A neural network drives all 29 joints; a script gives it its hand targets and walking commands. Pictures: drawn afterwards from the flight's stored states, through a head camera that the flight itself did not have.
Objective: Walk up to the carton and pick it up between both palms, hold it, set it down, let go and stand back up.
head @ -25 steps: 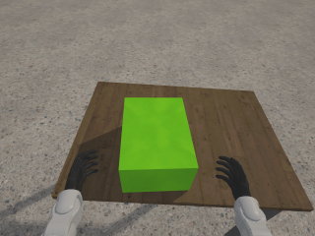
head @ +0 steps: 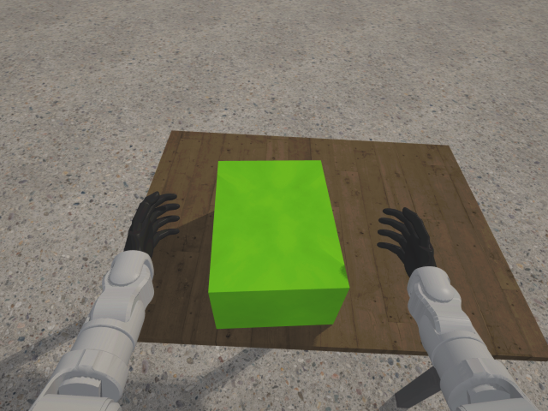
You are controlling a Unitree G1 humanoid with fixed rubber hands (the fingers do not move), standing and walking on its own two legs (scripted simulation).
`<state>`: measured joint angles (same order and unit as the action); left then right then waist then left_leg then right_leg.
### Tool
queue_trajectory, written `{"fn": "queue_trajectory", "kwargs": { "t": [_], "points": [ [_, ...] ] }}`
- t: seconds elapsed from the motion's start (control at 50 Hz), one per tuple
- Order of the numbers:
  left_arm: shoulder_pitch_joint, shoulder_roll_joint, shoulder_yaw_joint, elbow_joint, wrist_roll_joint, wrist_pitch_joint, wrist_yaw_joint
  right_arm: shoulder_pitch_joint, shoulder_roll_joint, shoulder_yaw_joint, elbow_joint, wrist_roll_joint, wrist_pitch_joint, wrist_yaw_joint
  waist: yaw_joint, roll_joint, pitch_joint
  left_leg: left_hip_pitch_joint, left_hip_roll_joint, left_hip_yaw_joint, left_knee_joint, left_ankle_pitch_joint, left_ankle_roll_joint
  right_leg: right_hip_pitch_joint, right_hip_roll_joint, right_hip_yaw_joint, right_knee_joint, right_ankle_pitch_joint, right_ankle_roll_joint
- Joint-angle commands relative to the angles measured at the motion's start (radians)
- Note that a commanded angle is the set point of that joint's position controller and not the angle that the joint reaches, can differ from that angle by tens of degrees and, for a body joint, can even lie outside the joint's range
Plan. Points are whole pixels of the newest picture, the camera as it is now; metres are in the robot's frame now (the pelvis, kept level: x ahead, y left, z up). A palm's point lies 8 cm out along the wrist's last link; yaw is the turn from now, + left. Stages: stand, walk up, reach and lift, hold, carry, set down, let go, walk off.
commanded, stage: reach and lift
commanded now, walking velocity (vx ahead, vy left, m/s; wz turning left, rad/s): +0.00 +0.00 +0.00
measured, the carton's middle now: (272, 238) +0.45 +0.02 -0.07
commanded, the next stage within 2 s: none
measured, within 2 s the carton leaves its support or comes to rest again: neither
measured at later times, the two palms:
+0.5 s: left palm (144, 206) +0.40 +0.23 +0.07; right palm (417, 211) +0.43 -0.20 +0.07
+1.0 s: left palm (154, 234) +0.40 +0.23 -0.01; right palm (401, 232) +0.43 -0.20 +0.01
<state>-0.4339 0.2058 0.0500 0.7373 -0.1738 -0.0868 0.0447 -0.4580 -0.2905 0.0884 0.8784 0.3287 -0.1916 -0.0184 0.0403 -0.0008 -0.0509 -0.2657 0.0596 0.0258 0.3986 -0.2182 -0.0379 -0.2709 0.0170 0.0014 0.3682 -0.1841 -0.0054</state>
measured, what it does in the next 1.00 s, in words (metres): stands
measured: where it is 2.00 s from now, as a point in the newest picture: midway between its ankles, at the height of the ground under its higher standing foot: outside the picture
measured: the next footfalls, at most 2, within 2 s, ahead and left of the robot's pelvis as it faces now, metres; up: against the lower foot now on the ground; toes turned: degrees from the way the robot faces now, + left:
none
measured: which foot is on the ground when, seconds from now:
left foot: down 0.00-1.00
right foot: down 0.00-1.00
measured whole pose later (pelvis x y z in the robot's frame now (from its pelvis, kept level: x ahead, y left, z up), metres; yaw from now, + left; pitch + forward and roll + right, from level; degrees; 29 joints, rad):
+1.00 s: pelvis -0.03 -0.01 -0.04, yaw +1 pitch +27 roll -1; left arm -0.97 0.28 -0.12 1.49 -0.38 -0.39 0.04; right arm -0.98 -0.33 0.17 1.42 0.44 -0.29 0.01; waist 0.03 -0.01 -0.27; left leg -0.90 0.07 -0.03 0.68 -0.25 -0.05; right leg -0.88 0.03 -0.04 0.63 -0.22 -0.02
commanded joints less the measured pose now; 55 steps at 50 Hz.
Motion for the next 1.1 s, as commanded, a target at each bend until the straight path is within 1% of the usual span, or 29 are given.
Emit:
{"fn": "queue_trajectory", "kwargs": {
  "t": [0.0,0.02,0.04,0.08,0.12,0.2,0.24,0.28,0.3,0.4,0.46,0.48,0.5,0.52,0.56,0.64,0.7,0.74,0.76,0.78,0.8,0.84,0.86,0.88,0.9,0.94,0.96,1.0,1.08],
  "points": [
    [-0.496,0.144,0.009,-0.080,-0.017,-0.025,-0.005,-0.457,-0.152,-0.051,-0.103,0.004,0.005,0.000,-0.003,-0.012,-0.410,0.128,-0.076,0.040,0.005,0.294,-0.018,0.058,0.032,-0.015,-0.031,0.187,0.028],
    [-0.462,0.160,0.020,-0.065,-0.018,-0.034,0.000,-0.456,-0.135,-0.022,-0.118,0.018,0.006,0.001,0.023,-0.033,-0.461,0.142,-0.070,0.038,0.019,0.324,-0.010,0.077,0.028,-0.007,-0.017,0.202,0.024],
    [-0.470,0.152,0.018,-0.077,-0.032,-0.037,0.001,-0.465,-0.158,-0.037,-0.109,0.014,-0.002,-0.003,-0.003,-0.022,-0.509,0.181,-0.072,0.035,0.031,0.380,-0.019,0.079,0.030,-0.020,-0.013,0.256,0.024],
    [-0.459,0.180,0.036,-0.031,-0.020,-0.047,0.001,-0.447,-0.156,-0.022,-0.067,0.029,-0.007,-0.009,0.020,-0.023,-0.543,0.179,-0.072,0.045,0.051,0.480,-0.025,0.107,0.040,-0.020,0.005,0.371,0.028],
    [-0.517,0.179,0.025,-0.021,-0.025,-0.039,-0.006,-0.502,-0.179,-0.027,-0.012,0.057,-0.007,-0.009,-0.005,0.016,-0.552,0.185,-0.074,0.033,0.084,0.523,-0.038,0.087,0.042,-0.023,0.023,0.416,0.026],
    [-0.564,0.181,0.009,0.015,-0.029,-0.021,-0.008,-0.574,-0.203,-0.020,0.021,0.063,0.002,-0.005,0.010,0.015,-0.562,0.182,-0.065,0.030,0.069,0.475,-0.038,0.029,0.047,-0.036,-0.006,0.323,0.027],
    [-0.654,0.175,-0.026,0.029,-0.058,-0.021,-0.009,-0.640,-0.233,-0.028,0.046,0.070,0.006,0.001,-0.020,0.022,-0.602,0.192,-0.065,0.022,0.092,0.512,-0.043,0.003,0.052,-0.049,0.011,0.371,0.027],
    [-0.550,0.173,-0.010,0.066,-0.060,-0.026,-0.016,-0.592,-0.198,0.021,0.024,0.099,-0.001,0.002,0.014,-0.017,-0.636,0.179,-0.069,0.027,0.099,0.531,-0.028,0.047,0.045,-0.031,0.016,0.427,0.031],
    [-0.762,0.213,-0.014,0.040,-0.074,-0.032,-0.017,-0.763,-0.222,-0.033,0.015,0.081,0.014,-0.002,-0.007,0.007,-0.658,0.120,-0.074,0.027,0.099,0.445,-0.028,0.003,0.031,-0.031,0.024,0.363,0.031],
    [-0.762,0.239,-0.013,0.160,-0.088,-0.057,-0.007,-0.752,-0.215,0.019,0.095,0.101,0.030,0.007,0.016,-0.016,-0.689,0.059,-0.072,0.029,0.104,0.424,-0.015,0.011,0.027,-0.029,0.049,0.392,0.042],
    [-0.854,0.211,-0.079,0.200,-0.123,-0.065,-0.005,-0.829,-0.238,0.005,0.176,0.106,0.032,0.016,-0.022,-0.002,-0.726,0.074,-0.057,0.013,0.116,0.446,-0.029,-0.052,0.037,-0.042,0.054,0.360,0.033],
    [-0.864,0.226,-0.054,0.255,-0.125,-0.066,-0.006,-0.852,-0.224,0.038,0.178,0.128,0.039,0.017,0.014,0.004,-0.717,0.036,-0.058,0.020,0.118,0.411,-0.013,-0.051,0.029,-0.028,0.058,0.357,0.034],
    [-0.944,0.212,-0.087,0.220,-0.155,-0.080,-0.003,-0.938,-0.222,0.013,0.148,0.115,0.034,0.017,-0.007,-0.017,-0.770,0.010,-0.063,0.019,0.122,0.374,-0.015,-0.076,0.026,-0.033,0.063,0.304,0.034],
    [-0.900,0.236,-0.068,0.320,-0.144,-0.082,-0.001,-0.902,-0.226,0.035,0.225,0.109,0.041,0.020,0.005,-0.022,-0.736,0.009,-0.061,0.024,0.118,0.339,-0.014,-0.087,0.026,-0.038,0.068,0.268,0.035],
    [-0.937,0.227,-0.094,0.341,-0.148,-0.090,0.003,-0.927,-0.234,0.025,0.214,0.108,0.029,0.022,-0.014,-0.012,-0.776,0.006,-0.055,0.014,0.131,0.391,-0.014,-0.073,0.027,-0.044,0.073,0.330,0.027],
    [-0.955,0.243,-0.095,0.464,-0.140,-0.146,-0.001,-0.944,-0.216,0.067,0.317,0.122,0.002,0.014,-0.001,-0.026,-0.789,-0.058,-0.060,0.021,0.164,0.427,-0.023,-0.067,0.022,-0.037,0.127,0.434,0.035],
    [-0.985,0.243,-0.104,0.505,-0.146,-0.187,-0.001,-0.992,-0.235,0.049,0.340,0.112,-0.027,0.023,0.003,0.006,-0.842,-0.074,-0.053,0.019,0.176,0.397,-0.028,-0.135,0.018,-0.046,0.132,0.352,0.032],
    [-0.941,0.229,-0.109,0.602,-0.152,-0.214,-0.002,-0.928,-0.206,0.092,0.431,0.117,-0.039,0.026,-0.004,-0.029,-0.795,-0.096,-0.054,0.018,0.200,0.417,-0.019,-0.152,0.023,-0.041,0.146,0.373,0.032],
    [-0.970,0.240,-0.119,0.563,-0.158,-0.228,0.001,-0.958,-0.216,0.071,0.363,0.135,-0.062,0.025,0.011,-0.009,-0.852,-0.104,-0.056,0.034,0.198,0.422,-0.027,-0.140,0.022,-0.053,0.151,0.361,0.028],
    [-0.939,0.217,-0.129,0.622,-0.164,-0.244,0.000,-0.908,-0.210,0.077,0.449,0.138,-0.071,0.027,-0.003,0.005,-0.819,-0.128,-0.053,0.022,0.230,0.404,-0.029,-0.191,0.022,-0.049,0.167,0.346,0.023],
    [-0.958,0.238,-0.137,0.575,-0.164,-0.258,-0.004,-0.954,-0.213,0.086,0.369,0.133,-0.090,0.026,0.010,0.007,-0.855,-0.120,-0.053,0.030,0.234,0.442,-0.038,-0.175,0.021,-0.049,0.174,0.376,0.027],
    [-0.996,0.236,-0.158,0.600,-0.190,-0.287,-0.002,-0.937,-0.209,0.070,0.424,0.135,-0.100,0.029,-0.012,0.035,-0.856,-0.143,-0.055,0.022,0.253,0.416,-0.037,-0.251,0.028,-0.065,0.189,0.317,0.027],
    [-1.022,0.221,-0.153,0.574,-0.191,-0.304,-0.001,-0.953,-0.195,0.080,0.426,0.132,-0.108,0.033,0.011,0.038,-0.883,-0.141,-0.050,0.022,0.266,0.418,-0.040,-0.269,0.028,-0.058,0.191,0.308,0.026],
    [-0.994,0.221,-0.166,0.626,-0.198,-0.320,0.003,-0.921,-0.201,0.063,0.436,0.120,-0.122,0.032,-0.026,0.012,-0.886,-0.157,-0.054,0.014,0.282,0.392,-0.036,-0.300,0.030,-0.066,0.207,0.287,0.027],
    [-1.005,0.231,-0.149,0.595,-0.202,-0.335,0.005,-0.938,-0.194,0.064,0.389,0.119,-0.132,0.032,-0.006,0.012,-0.940,-0.165,-0.051,0.011,0.281,0.391,-0.035,-0.283,0.030,-0.066,0.217,0.286,0.030],
    [-1.003,0.199,-0.175,0.671,-0.227,-0.364,-0.002,-0.948,-0.186,0.048,0.443,0.101,-0.154,0.027,-0.021,0.009,-0.948,-0.250,-0.056,0.009,0.324,0.360,-0.031,-0.327,0.022,-0.066,0.259,0.309,0.030],
    [-1.045,0.242,-0.157,0.598,-0.215,-0.370,-0.001,-0.993,-0.204,0.060,0.344,0.111,-0.166,0.024,0.000,0.030,-1.004,-0.237,-0.056,0.032,0.327,0.393,-0.043,-0.287,0.021,-0.062,0.268,0.341,0.035],
    [-1.058,0.221,-0.188,0.634,-0.225,-0.396,-0.004,-1.005,-0.205,0.026,0.398,0.087,-0.187,0.017,-0.033,0.033,-1.011,-0.283,-0.060,0.011,0.347,0.337,-0.045,-0.355,0.021,-0.063,0.291,0.325,0.041],
    [-1.064,0.196,-0.177,0.647,-0.222,-0.418,-0.009,-1.015,-0.175,0.048,0.407,0.084,-0.212,0.023,-0.013,0.044,-1.043,-0.321,-0.059,0.014,0.404,0.327,-0.047,-0.422,0.019,-0.070,0.341,0.237,0.040]
  ]
}}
